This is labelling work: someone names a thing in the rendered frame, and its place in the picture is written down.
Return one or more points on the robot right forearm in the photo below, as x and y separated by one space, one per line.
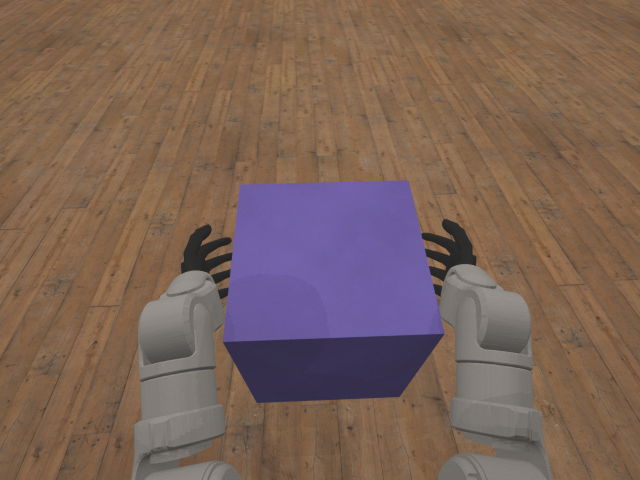
493 350

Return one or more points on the left robot upper arm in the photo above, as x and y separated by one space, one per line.
212 470

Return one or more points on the robot left forearm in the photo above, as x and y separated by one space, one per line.
179 407

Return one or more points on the right robot hand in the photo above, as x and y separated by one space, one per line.
460 251

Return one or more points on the carton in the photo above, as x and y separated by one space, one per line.
330 293

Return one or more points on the right robot upper arm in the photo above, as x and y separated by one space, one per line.
468 466

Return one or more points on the left robot hand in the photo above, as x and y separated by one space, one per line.
195 254

